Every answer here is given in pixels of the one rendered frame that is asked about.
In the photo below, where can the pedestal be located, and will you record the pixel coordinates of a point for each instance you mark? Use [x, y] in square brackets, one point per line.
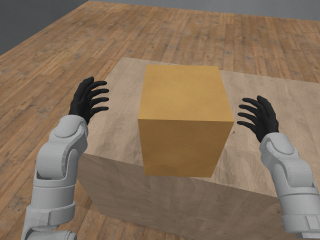
[239, 201]

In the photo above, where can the robot left upper arm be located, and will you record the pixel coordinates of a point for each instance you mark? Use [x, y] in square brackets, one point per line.
[53, 235]

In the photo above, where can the carton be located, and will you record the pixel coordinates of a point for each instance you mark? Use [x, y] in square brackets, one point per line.
[184, 120]

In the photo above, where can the robot right forearm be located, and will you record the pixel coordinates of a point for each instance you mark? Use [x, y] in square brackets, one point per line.
[294, 184]

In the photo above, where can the robot left hand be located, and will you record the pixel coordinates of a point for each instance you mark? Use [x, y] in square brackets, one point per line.
[82, 102]

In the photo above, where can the robot right hand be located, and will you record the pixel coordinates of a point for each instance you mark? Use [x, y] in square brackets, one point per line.
[265, 120]

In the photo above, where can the robot left forearm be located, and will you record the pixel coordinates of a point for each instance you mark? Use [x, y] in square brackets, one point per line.
[52, 201]

